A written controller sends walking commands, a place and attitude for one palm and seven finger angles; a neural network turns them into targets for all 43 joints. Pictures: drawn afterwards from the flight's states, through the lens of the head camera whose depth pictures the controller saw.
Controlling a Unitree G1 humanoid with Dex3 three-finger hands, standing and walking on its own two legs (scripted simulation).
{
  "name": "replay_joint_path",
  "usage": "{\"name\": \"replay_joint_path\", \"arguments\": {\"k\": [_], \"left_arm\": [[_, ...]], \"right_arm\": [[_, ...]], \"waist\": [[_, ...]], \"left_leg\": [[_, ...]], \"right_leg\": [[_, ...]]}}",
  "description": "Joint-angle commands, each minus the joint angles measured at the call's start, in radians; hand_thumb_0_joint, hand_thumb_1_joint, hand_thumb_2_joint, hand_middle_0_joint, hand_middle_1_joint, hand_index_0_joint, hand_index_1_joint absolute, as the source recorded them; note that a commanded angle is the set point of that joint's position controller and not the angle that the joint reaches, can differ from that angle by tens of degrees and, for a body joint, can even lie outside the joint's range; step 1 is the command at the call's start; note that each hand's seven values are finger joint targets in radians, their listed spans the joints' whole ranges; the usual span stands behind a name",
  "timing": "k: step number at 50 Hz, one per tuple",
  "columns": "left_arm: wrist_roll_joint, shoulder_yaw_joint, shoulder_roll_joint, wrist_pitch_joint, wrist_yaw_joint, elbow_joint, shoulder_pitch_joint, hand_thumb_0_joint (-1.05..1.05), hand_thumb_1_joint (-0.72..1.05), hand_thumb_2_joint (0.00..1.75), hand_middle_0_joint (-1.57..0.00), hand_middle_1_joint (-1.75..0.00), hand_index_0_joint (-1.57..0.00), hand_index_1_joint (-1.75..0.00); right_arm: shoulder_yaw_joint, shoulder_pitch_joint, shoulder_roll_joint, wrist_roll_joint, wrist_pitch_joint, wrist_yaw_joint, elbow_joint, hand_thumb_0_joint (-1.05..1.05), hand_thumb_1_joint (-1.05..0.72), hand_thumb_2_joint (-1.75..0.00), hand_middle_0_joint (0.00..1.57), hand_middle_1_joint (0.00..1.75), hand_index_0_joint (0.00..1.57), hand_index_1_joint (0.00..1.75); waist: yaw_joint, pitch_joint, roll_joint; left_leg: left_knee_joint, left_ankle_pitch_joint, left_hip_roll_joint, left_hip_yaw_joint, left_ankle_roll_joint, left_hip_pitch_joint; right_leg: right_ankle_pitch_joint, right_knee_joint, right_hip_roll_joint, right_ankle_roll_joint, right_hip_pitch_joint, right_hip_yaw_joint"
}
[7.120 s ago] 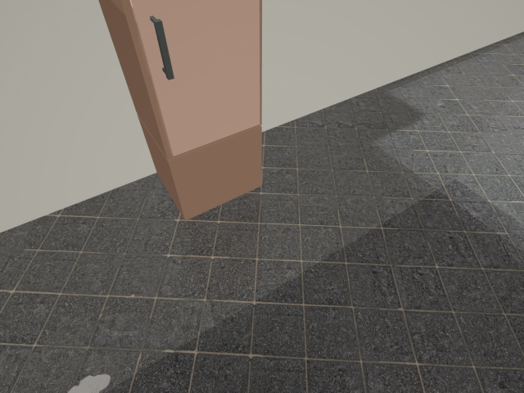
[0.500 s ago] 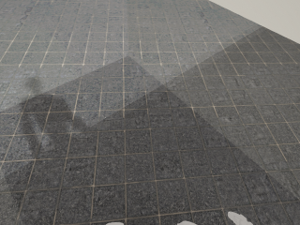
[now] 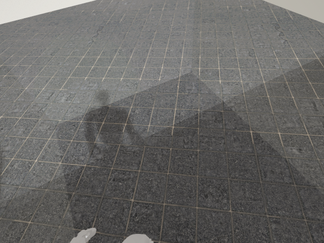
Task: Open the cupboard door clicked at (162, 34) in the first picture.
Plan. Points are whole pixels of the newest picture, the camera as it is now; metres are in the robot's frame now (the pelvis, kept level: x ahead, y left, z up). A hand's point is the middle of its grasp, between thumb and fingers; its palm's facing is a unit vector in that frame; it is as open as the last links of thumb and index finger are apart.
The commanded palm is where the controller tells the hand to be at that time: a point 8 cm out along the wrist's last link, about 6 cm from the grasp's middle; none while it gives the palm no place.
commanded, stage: turn to face it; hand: left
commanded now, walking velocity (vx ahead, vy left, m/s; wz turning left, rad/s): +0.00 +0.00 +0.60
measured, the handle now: out of the picture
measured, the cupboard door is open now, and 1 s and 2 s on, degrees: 0 0 0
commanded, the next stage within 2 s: none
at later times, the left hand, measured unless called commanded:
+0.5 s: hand out of the picture -0.03 +0.30 -0.18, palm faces +0.33 -0.92 -0.23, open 7.4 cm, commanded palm none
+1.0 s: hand out of the picture +0.01 +0.30 -0.14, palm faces +0.52 -0.81 -0.26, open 7.4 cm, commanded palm none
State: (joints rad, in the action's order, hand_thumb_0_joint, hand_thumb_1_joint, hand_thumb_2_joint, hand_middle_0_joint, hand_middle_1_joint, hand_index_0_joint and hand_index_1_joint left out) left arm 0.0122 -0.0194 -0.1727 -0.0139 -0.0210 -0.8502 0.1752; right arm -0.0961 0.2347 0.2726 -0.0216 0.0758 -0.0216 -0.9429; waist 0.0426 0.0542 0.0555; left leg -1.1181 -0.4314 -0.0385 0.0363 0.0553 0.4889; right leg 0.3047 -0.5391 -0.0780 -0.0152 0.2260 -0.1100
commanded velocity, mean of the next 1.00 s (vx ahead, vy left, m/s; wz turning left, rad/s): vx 0.00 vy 0.00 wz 0.60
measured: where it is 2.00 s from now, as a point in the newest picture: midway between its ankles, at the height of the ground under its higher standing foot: outside the picture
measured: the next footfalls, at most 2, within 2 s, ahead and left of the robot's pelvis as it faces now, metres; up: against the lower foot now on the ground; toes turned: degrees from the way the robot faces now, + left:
left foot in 0.34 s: +0.02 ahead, +0.15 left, +0.00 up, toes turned +19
right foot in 1.08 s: +0.09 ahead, -0.05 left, +0.00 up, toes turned +39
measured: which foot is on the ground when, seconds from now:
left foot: up 0.00-0.32, down 0.34-1.00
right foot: down 0.00-0.34, up 0.36-1.00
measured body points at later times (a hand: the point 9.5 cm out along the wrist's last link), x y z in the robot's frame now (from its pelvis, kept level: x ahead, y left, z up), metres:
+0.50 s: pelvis -0.02 +0.07 +0.00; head +0.00 +0.12 +0.44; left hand -0.05 +0.35 -0.16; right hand +0.16 -0.15 -0.11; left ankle -0.02 +0.14 -0.74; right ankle +0.00 -0.10 -0.65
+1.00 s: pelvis -0.02 +0.05 +0.00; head +0.01 +0.06 +0.45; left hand -0.02 +0.34 -0.12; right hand +0.12 -0.17 -0.14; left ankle -0.02 +0.14 -0.74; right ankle +0.06 -0.09 -0.70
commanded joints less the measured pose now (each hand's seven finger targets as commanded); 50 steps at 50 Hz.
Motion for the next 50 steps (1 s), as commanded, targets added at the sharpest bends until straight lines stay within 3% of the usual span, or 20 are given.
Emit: {"name": "replay_joint_path", "arguments": {"k": [1,6,11,13,15,16,17,18,19,20,21,23,25,32,39,42,47,50], "left_arm": [[0.005,-0.054,-0.195,0.032,-0.015,0.054,0.032,0.0,0.9,0.9,-0.2,-0.3,-0.2,-0.3],[0.013,-0.064,-0.227,0.023,-0.016,0.029,0.088,0.0,0.9,0.9,-0.2,-0.3,-0.2,-0.3],[0.02,-0.079,-0.26,0.012,-0.012,0.015,0.095,0.0,0.9,0.9,-0.2,-0.3,-0.2,-0.3],[0.02,-0.087,-0.271,0.007,-0.011,0.011,0.086,0.0,0.9,0.9,-0.2,-0.3,-0.2,-0.3],[0.009,-0.089,-0.267,0.0,-0.006,0.007,0.073,0.0,0.9,0.9,-0.2,-0.3,-0.2,-0.3],[0.001,-0.086,-0.234,-0.005,-0.002,0.017,0.08,0.0,0.9,0.9,-0.2,-0.3,-0.2,-0.3],[-0.006,-0.067,-0.161,-0.007,0.007,0.063,0.056,0.0,0.9,0.9,-0.2,-0.3,-0.2,-0.3],[0.005,-0.06,-0.176,-0.019,0.0,0.08,-0.005,0.0,0.9,0.9,-0.2,-0.3,-0.2,-0.3],[0.008,-0.062,-0.175,-0.028,-0.004,0.073,-0.023,0.0,0.9,0.9,-0.2,-0.3,-0.2,-0.3],[0.007,-0.07,-0.171,-0.026,-0.003,0.058,-0.043,0.0,0.9,0.9,-0.2,-0.3,-0.2,-0.3],[0.007,-0.074,-0.182,-0.024,0.004,0.041,-0.043,0.0,0.9,0.9,-0.2,-0.3,-0.2,-0.3],[0.008,-0.076,-0.184,-0.023,0.011,0.013,0.006,0.0,0.9,0.9,-0.2,-0.3,-0.2,-0.3],[0.009,-0.078,-0.186,-0.023,0.012,-0.004,0.028,0.0,0.9,0.9,-0.2,-0.3,-0.2,-0.3],[0.009,-0.079,-0.195,-0.024,-0.001,0.017,-0.03,0.0,0.9,0.9,-0.2,-0.3,-0.2,-0.3],[0.002,-0.074,-0.184,-0.021,-0.006,0.054,-0.121,0.0,0.9,0.9,-0.2,-0.3,-0.2,-0.3],[-0.002,-0.069,-0.172,-0.019,-0.008,0.064,-0.129,0.0,0.9,0.9,-0.2,-0.3,-0.2,-0.3],[-0.008,-0.063,-0.159,-0.017,-0.014,0.074,-0.105,0.0,0.9,0.9,-0.2,-0.3,-0.2,-0.3],[-0.015,-0.063,-0.16,-0.01,-0.018,0.061,-0.032,0.0,0.9,0.9,-0.2,-0.3,-0.2,-0.3]], "right_arm": [[-0.015,-0.028,0.056,0.001,-0.015,-0.01,0.074,0.0,-0.9,-0.9,0.2,0.3,0.2,0.3],[-0.006,-0.107,0.052,0.004,-0.009,-0.012,0.09,0.0,-0.9,-0.9,0.2,0.3,0.2,0.3],[0.01,-0.159,0.039,0.01,-0.024,-0.015,0.113,0.0,-0.9,-0.9,0.2,0.3,0.2,0.3],[0.011,-0.131,0.04,0.012,-0.034,-0.012,0.114,0.0,-0.9,-0.9,0.2,0.3,0.2,0.3],[0.004,-0.049,0.071,0.007,-0.045,-0.01,0.097,0.0,-0.9,-0.9,0.2,0.3,0.2,0.3],[-0.015,0.029,0.147,0.005,-0.057,-0.008,0.081,0.0,-0.9,-0.9,0.2,0.3,0.2,0.3],[-0.045,0.087,0.266,0.003,-0.064,0.001,0.08,0.0,-0.9,-0.9,0.2,0.3,0.2,0.3],[-0.045,0.138,0.284,0.011,-0.056,0.008,0.051,0.0,-0.9,-0.9,0.2,0.3,0.2,0.3],[-0.036,0.105,0.249,0.008,-0.057,0.016,0.055,0.0,-0.9,-0.9,0.2,0.3,0.2,0.3],[-0.029,0.05,0.217,0.003,-0.059,0.027,0.073,0.0,-0.9,-0.9,0.2,0.3,0.2,0.3],[-0.016,-0.006,0.188,0.002,-0.06,0.031,0.089,0.0,-0.9,-0.9,0.2,0.3,0.2,0.3],[-0.002,-0.058,0.161,0.005,-0.067,0.032,0.106,0.0,-0.9,-0.9,0.2,0.3,0.2,0.3],[-0.003,-0.046,0.158,0.009,-0.073,0.033,0.106,0.0,-0.9,-0.9,0.2,0.3,0.2,0.3],[-0.011,0.033,0.145,0.01,-0.072,0.034,0.08,0.0,-0.9,-0.9,0.2,0.3,0.2,0.3],[-0.02,0.08,0.144,0.001,-0.065,0.036,0.065,0.0,-0.9,-0.9,0.2,0.3,0.2,0.3],[-0.022,0.09,0.148,-0.001,-0.06,0.037,0.059,0.0,-0.9,-0.9,0.2,0.3,0.2,0.3],[-0.027,0.08,0.15,-0.004,-0.048,0.035,0.06,0.0,-0.9,-0.9,0.2,0.3,0.2,0.3],[-0.033,0.036,0.152,-0.003,-0.042,0.03,0.072,0.0,-0.9,-0.9,0.2,0.3,0.2,0.3]], "waist": [[-0.032,-0.035,-0.242],[-0.064,-0.035,-0.246],[-0.087,-0.047,-0.284],[-0.079,-0.077,-0.294],[-0.032,-0.127,-0.212],[0.014,-0.181,-0.025],[0.046,-0.186,0.303],[0.063,-0.204,0.205],[0.046,-0.16,0.179],[0.037,-0.115,0.181],[0.013,-0.075,0.139],[-0.026,-0.071,0.077],[-0.031,-0.101,0.051],[-0.011,-0.093,0.048],[0.012,-0.072,0.057],[0.015,-0.099,0.061],[0.005,-0.113,0.081],[-0.027,-0.132,0.084]], "left_leg": [[-0.094,0.068,0.064,-0.021,0.031,0.109],[0.037,0.035,0.083,-0.069,0.039,0.082],[0.278,0.001,0.084,-0.136,0.018,-0.029],[0.391,0.018,0.078,-0.155,0.001,-0.1],[0.609,0.198,0.068,-0.158,-0.013,-0.266],[0.715,0.366,0.153,-0.015,-0.055,-0.447],[0.748,0.788,0.433,0.358,-0.188,-0.568],[0.732,0.871,0.485,0.346,-0.262,-0.537],[0.757,0.711,0.431,0.288,-0.246,-0.459],[0.768,0.619,0.387,0.298,-0.231,-0.412],[0.78,0.575,0.337,0.258,-0.211,-0.363],[0.79,0.582,0.274,0.201,-0.184,-0.354],[0.799,0.583,0.25,0.183,-0.17,-0.378],[0.819,0.528,0.237,0.288,-0.165,-0.424],[0.818,0.452,0.24,0.433,-0.22,-0.396],[0.808,0.437,0.231,0.471,-0.229,-0.397],[0.796,0.434,0.203,0.541,-0.228,-0.338],[0.762,0.445,0.162,0.518,-0.199,-0.26]], "right_leg": [[-0.478,0.19,-0.226,-0.052,-0.121,0.095],[-0.433,0.194,-0.266,-0.083,-0.155,0.051],[-0.453,0.148,-0.302,-0.095,-0.14,0.009],[-0.47,0.094,-0.315,-0.084,-0.142,-0.013],[-0.399,-0.05,-0.288,-0.022,-0.085,-0.077],[-0.247,-0.256,-0.229,0.035,0.063,-0.104],[0.354,-0.492,-0.073,0.124,0.368,-0.091],[0.386,-0.602,-0.065,0.109,0.381,0.032],[0.322,-0.633,-0.085,0.101,0.376,0.073],[0.257,-0.665,-0.078,0.106,0.4,0.084],[0.17,-0.678,-0.074,0.108,0.391,0.105],[0.077,-0.672,-0.058,0.116,0.359,0.103],[0.029,-0.659,-0.049,0.125,0.344,0.109],[0.003,-0.596,-0.027,0.142,0.378,0.147],[0.078,-0.458,0.005,0.13,0.349,0.166],[0.103,-0.403,0.028,0.119,0.316,0.171],[0.123,-0.266,0.074,0.095,0.203,0.175],[0.065,-0.068,0.101,0.079,0.042,0.157]]}}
